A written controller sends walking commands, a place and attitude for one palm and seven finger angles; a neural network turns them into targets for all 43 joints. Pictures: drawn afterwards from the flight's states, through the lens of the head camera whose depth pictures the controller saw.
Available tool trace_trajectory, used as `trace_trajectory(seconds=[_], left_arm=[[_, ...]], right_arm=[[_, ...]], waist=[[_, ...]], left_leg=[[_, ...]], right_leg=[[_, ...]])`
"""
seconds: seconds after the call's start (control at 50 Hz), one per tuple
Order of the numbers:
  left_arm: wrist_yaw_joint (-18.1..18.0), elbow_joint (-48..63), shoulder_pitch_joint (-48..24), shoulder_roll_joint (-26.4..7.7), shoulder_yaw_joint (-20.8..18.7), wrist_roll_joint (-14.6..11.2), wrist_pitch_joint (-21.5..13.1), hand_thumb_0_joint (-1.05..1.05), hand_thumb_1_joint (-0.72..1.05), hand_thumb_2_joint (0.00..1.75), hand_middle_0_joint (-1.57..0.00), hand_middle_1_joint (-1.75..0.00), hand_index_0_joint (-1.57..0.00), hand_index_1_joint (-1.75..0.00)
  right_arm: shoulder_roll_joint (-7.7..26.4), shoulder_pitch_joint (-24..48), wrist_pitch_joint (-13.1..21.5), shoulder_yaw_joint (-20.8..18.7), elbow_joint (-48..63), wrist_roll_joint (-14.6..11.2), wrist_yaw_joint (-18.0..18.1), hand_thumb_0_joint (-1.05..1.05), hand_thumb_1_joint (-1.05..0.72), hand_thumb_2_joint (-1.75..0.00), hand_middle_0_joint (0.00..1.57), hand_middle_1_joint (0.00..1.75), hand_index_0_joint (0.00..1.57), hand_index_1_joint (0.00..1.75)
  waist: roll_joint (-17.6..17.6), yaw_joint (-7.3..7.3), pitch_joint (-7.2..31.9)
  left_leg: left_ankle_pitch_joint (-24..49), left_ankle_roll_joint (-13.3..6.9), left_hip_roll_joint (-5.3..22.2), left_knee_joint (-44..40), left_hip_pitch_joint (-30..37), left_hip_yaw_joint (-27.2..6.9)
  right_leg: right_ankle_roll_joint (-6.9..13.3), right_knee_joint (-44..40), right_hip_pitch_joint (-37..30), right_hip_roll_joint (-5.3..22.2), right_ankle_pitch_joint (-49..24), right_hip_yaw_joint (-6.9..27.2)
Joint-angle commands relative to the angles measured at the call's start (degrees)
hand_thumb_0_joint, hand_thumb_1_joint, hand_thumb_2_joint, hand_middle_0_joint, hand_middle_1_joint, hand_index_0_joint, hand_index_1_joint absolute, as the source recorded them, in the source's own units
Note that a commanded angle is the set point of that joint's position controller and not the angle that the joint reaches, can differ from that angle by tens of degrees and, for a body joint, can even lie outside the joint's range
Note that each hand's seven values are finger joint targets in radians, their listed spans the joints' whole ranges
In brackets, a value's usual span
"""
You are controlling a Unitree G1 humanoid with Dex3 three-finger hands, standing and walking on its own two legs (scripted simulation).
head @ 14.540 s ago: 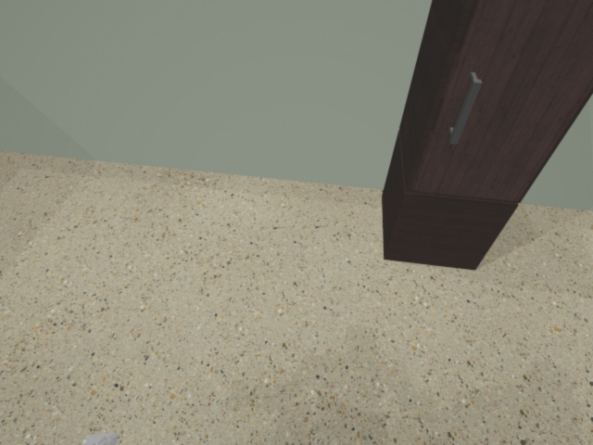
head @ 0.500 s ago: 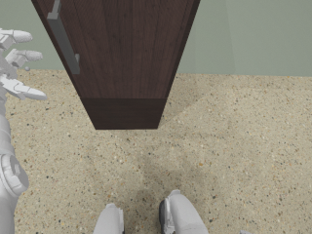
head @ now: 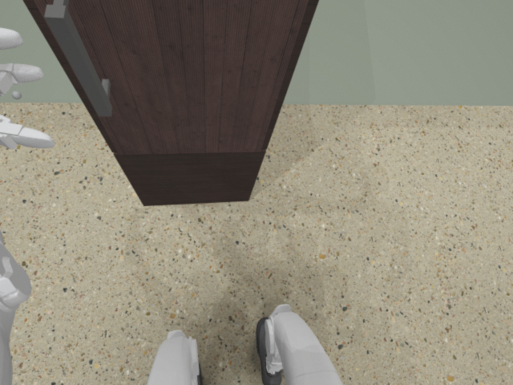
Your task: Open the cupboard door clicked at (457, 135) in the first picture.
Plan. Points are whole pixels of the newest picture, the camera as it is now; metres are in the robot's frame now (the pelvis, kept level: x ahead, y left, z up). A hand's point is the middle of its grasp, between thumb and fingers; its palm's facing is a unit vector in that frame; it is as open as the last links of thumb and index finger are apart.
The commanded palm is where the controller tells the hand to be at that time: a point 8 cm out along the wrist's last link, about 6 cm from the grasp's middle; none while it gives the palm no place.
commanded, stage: move the hooked fingers beside the handle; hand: left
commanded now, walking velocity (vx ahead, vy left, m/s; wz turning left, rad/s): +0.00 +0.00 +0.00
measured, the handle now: (86, 59) +0.57 +0.19 +0.07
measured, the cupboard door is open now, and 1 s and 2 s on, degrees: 0 0 0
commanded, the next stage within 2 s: slide the fingers in behind the handle in 0.50 s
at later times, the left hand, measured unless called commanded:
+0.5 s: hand (22, 97) +0.50 +0.26 +0.07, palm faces -0.01 -1.00 -0.03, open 14.0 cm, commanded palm +0.48 +0.30 +0.07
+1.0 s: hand (53, 99) +0.50 +0.22 +0.07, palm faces -0.02 -1.00 -0.03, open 14.0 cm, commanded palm +0.48 +0.27 +0.07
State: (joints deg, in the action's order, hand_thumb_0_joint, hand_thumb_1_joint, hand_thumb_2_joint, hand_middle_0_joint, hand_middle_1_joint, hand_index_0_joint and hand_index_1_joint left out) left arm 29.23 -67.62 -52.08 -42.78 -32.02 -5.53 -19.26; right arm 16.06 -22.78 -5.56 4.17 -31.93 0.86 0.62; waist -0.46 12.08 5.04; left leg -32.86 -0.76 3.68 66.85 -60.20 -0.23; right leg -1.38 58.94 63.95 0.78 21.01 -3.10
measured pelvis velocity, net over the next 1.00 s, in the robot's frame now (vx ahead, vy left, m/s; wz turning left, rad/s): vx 0.00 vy -0.01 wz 0.02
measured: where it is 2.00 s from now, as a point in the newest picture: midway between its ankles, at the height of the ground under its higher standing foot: outside the picture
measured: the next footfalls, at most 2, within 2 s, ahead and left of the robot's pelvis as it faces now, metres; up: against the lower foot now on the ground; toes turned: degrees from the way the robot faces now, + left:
none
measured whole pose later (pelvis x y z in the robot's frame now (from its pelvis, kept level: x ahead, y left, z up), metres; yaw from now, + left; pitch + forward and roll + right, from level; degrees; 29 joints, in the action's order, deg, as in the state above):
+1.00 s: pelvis +0.00 -0.01 +0.00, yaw +1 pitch +24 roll -3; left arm 23.3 -64.8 -50.0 -35.3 -27.2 -5.5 -20.8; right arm 15.5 -21.4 -4.9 3.3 -31.9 0.7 0.5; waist -0.7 11.0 5.5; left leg -32.2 0.1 3.4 65.5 -57.4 -0.5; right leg -0.6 59.0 61.7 0.9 21.2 -3.3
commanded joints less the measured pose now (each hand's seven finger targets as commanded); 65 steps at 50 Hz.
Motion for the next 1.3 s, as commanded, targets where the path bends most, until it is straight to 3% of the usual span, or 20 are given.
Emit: trace_trajectory(seconds=[0.0, 0.02, 0.1, 0.16, 0.22, 0.28, 0.38, 0.42, 0.5, 0.56, 0.64, 0.76, 0.82, 0.92, 0.98, 1.04, 1.08, 1.16, 1.2, 1.28], left_arm=[[-0.75, 15.29, -23.29, -14.46, 1.15, -1.6, -4.25, 0.0, -0.5, 0.3, -0.3, -1.2, -0.3, -1.2], [-1.12, 14.05, -21.23, -15.61, -0.36, -1.75, -3.96, 0.0, -0.5, 0.3, -0.3, -1.2, -0.3, -1.2], [-1.61, 14.44, -22.3, -11.37, 2.92, -1.75, -3.42, 0.0, -0.5, 0.3, -0.3, -1.2, -0.3, -1.2], [-2.87, 15.01, -23.5, -13.74, 1.07, -1.37, -3.7, 0.0, -0.5, 0.3, -0.3, -1.2, -0.3, -1.2], [-3.64, 16.75, -20.32, -12.52, 1.1, -1.35, -4.19, 0.0, -0.5, 0.3, -0.3, -1.2, -0.3, -1.2], [-3.39, 14.06, -17.7, -13.31, 0.24, -1.59, -3.78, 0.0, -0.5, 0.3, -0.3, -1.2, -0.3, -1.2], [-2.8, 16.6, -16.03, -14.34, -0.83, -2.01, -4.69, 0.0, -0.5, 0.3, -0.3, -1.2, -0.3, -1.2], [-2.31, 16.73, -15.27, -11.51, 0.83, -2.82, -4.81, 0.0, -0.5, 0.3, -0.3, -1.2, -0.3, -1.2], [-1.62, 13.03, -17.29, -11.07, 1.86, -2.81, -4.6, 0.0, -0.5, 0.3, -0.3, -1.2, -0.3, -1.2], [-1.76, 16.43, -21.06, -11.87, 1.83, -2.67, -5.9, 0.0, -0.5, 0.3, -0.3, -1.2, -0.3, -1.2], [-2.08, 13.53, -21.84, -7.72, 4.69, -3.23, -5.65, 0.0, -0.5, 0.3, -0.3, -1.2, -0.3, -1.2], [-4.2, 16.08, -21.7, -10.06, 2.52, -2.25, -5.76, 0.0, -0.5, 0.3, -0.3, -1.2, -0.3, -1.2], [-5.21, 15.75, -19.98, -10.94, 1.95, -1.65, -5.34, 0.0, -0.5, 0.3, -0.3, -1.2, -0.3, -1.2], [-6.33, 14.95, -20.52, -9.26, 3.45, -1.02, -5.28, 0.0, -0.5, 0.3, -0.3, -1.2, -0.3, -1.2], [-6.58, 14.87, -20.16, -10.56, 1.53, -1.64, -6.12, 0.0, -0.5, 0.3, -0.3, -1.2, -0.3, -1.2], [-6.35, 14.33, -21.84, -5.91, 5.31, -1.69, -6.14, 0.0, -0.5, 0.3, -0.3, -1.2, -0.3, -1.2], [-6.6, 13.63, -21.87, -8.13, 3.83, -1.46, -6.12, 0.0, -0.5, 0.3, -0.3, -1.2, -0.3, -1.2], [-7.01, 15.77, -20.19, -5.36, 4.46, -2.18, -6.64, 0.0, -0.5, 0.3, -0.3, -1.2, -0.3, -1.2], [-7.32, 14.7, -20.22, -3.54, 6.04, -1.79, -6.21, 0.0, -0.5, 0.3, -0.3, -1.2, -0.3, -1.2], [-8.86, 15.92, -19.68, -3.65, 5.25, -1.54, -6.57, 0.0, -0.5, 0.3, -0.3, -1.2, -0.3, -1.2]], right_arm=[[11.47, -9.91, 0.61, -4.69, 1.73, 0.36, 0.62, 0.0, -0.9, -0.9, 0.2, 0.3, 0.2, 0.3], [11.7, -10.2, 0.42, -4.83, 1.67, 0.32, 0.65, 0.0, -0.9, -0.9, 0.2, 0.3, 0.2, 0.3], [11.22, -9.92, 0.37, -4.82, 1.18, 0.31, 0.6, 0.0, -0.9, -0.9, 0.2, 0.3, 0.2, 0.3], [11.28, -10.04, 0.29, -4.81, 1.15, 0.44, 0.7, 0.0, -0.9, -0.9, 0.2, 0.3, 0.2, 0.3], [10.69, -9.64, 0.24, -4.97, 2.04, 0.47, 0.29, 0.0, -0.9, -0.9, 0.2, 0.3, 0.2, 0.3], [10.7, -9.16, -0.12, -4.81, 2.63, 0.14, 0.33, 0.0, -0.9, -0.9, 0.2, 0.3, 0.2, 0.3], [10.63, -8.79, -0.08, -4.95, 3.6, 0.09, 0.34, 0.0, -0.9, -0.9, 0.2, 0.3, 0.2, 0.3], [10.48, -8.3, 0.02, -5.1, 3.59, -0.14, 0.27, 0.0, -0.9, -0.9, 0.2, 0.3, 0.2, 0.3], [10.69, -8.13, 0.2, -4.88, 2.8, -0.32, 0.77, 0.0, -0.9, -0.9, 0.2, 0.3, 0.2, 0.3], [10.81, -8.38, 0.57, -5.13, 2.04, -0.01, 0.96, 0.0, -0.9, -0.9, 0.2, 0.3, 0.2, 0.3], [10.63, -8.03, 1.01, -4.85, 1.75, -0.1, 1.04, 0.0, -0.9, -0.9, 0.2, 0.3, 0.2, 0.3], [10.58, -8.38, 1.27, -5.05, 1.79, 0.22, 0.72, 0.0, -0.9, -0.9, 0.2, 0.3, 0.2, 0.3], [10.37, -7.8, 1.14, -4.8, 2.68, -0.02, 0.55, 0.0, -0.9, -0.9, 0.2, 0.3, 0.2, 0.3], [10.07, -7.74, 1.43, -4.66, 2.94, -0.19, 0.62, 0.0, -0.9, -0.9, 0.2, 0.3, 0.2, 0.3], [10.27, -8.06, 1.76, -4.89, 2.43, -0.03, 0.73, 0.0, -0.9, -0.9, 0.2, 0.3, 0.2, 0.3], [9.92, -8.04, 2.15, -4.72, 2.3, 0.02, 0.76, 0.0, -0.9, -0.9, 0.2, 0.3, 0.2, 0.3], [10.37, -8.31, 2.16, -4.78, 1.7, 0.04, 0.77, 0.0, -0.9, -0.9, 0.2, 0.3, 0.2, 0.3], [10.04, -8.6, 2.3, -5.18, 1.94, 0.26, 0.42, 0.0, -0.9, -0.9, 0.2, 0.3, 0.2, 0.3], [9.82, -8.39, 2.1, -5.2, 1.57, 0.14, 0.37, 0.0, -0.9, -0.9, 0.2, 0.3, 0.2, 0.3], [9.7, -8.43, 1.99, -5.41, 1.81, 0.21, 0.19, 0.0, -0.9, -0.9, 0.2, 0.3, 0.2, 0.3]], waist=[[-14.83, -0.84, 31.38], [-12.84, -1.21, 31.53], [-14.25, -0.66, 30.32], [-14.15, -0.89, 30.85], [-14.73, -1.89, 32.98], [-10.34, -1.97, 30.01], [-11.65, -3.14, 31.69], [-10.68, -2.61, 30.47], [-8.18, -1.64, 26.65], [-12.32, -1.73, 30.4], [-8.85, -0.41, 27.23], [-11.37, -1.83, 32.81], [-9.93, -2.6, 30.61], [-8.39, -1.99, 28.28], [-8.91, -2.34, 30.45], [-9.07, -1.05, 28.1], [-7.95, -1.46, 28.65], [-9.35, -2.16, 32.35], [-8.26, -1.46, 29.07], [-8.42, -2.33, 29.96]], left_leg=[[34.83, 0.49, -1.12, -8.29, 22.3, -3.27], [34.79, 0.43, -1.13, -8.39, 21.81, -3.32], [37.22, 1.0, -0.98, -8.43, 23.92, -3.87], [37.82, 1.15, -0.98, -8.39, 23.69, -3.96], [39.54, 1.02, -1.18, -8.29, 23.94, -3.1], [36.51, 0.27, -1.4, -8.64, 19.69, -2.31], [37.39, 0.34, -1.54, -9.25, 20.54, -2.1], [34.93, 0.06, -1.66, -9.4, 19.87, -1.49], [29.21, -0.34, -2.04, -9.69, 16.09, -1.34], [31.51, 0.17, -1.91, -9.34, 20.42, -2.02], [28.15, -0.18, -2.08, -9.14, 17.86, -2.19], [30.56, 0.22, -2.07, -8.86, 19.83, -2.3], [26.84, -0.24, -2.41, -9.57, 15.81, -1.42], [23.06, -0.56, -2.62, -10.3, 13.67, -0.94], [24.45, -0.43, -2.53, -9.82, 15.09, -0.92], [23.69, -0.58, -2.62, -10.08, 14.78, -1.07], [22.9, -0.45, -2.51, -10.13, 14.58, -1.45], [27.52, -0.02, -2.49, -9.86, 18.05, -1.54], [26.66, -0.07, -2.42, -10.14, 16.95, -1.52], [27.27, 0.1, -2.52, -10.37, 17.86, -1.57]], right_leg=[[2.57, -3.27, -16.64, -3.14, -15.48, -0.08], [2.54, -3.5, -17.44, -3.23, -15.48, -0.14], [2.56, -3.6, -15.18, -3.18, -15.21, -0.56], [2.65, -3.22, -15.97, -3.15, -16.0, -0.57], [2.63, -3.34, -18.92, -3.1, -18.65, -0.14], [2.51, -3.65, -21.83, -3.26, -19.95, 0.32], [2.72, -3.54, -24.23, -3.27, -21.34, 0.55], [2.49, -4.28, -23.88, -3.28, -20.36, 0.67], [2.43, -4.52, -23.5, -3.14, -18.08, 0.93], [2.66, -3.95, -21.61, -2.97, -17.49, 0.82], [2.71, -4.11, -20.23, -2.97, -15.54, 0.54], [2.71, -3.37, -21.7, -2.78, -17.05, 0.69], [2.62, -3.87, -24.59, -2.68, -16.7, 1.26], [2.44, -4.62, -24.8, -2.62, -14.72, 1.58], [2.52, -4.46, -24.99, -2.63, -15.69, 1.68], [2.62, -4.5, -23.25, -2.65, -14.93, 1.48], [2.49, -4.54, -23.16, -2.54, -13.75, 1.43], [2.64, -3.93, -23.57, -2.6, -16.75, 1.1], [2.47, -4.19, -22.46, -2.57, -16.09, 0.91], [2.62, -4.15, -23.1, -2.59, -16.27, 0.83]])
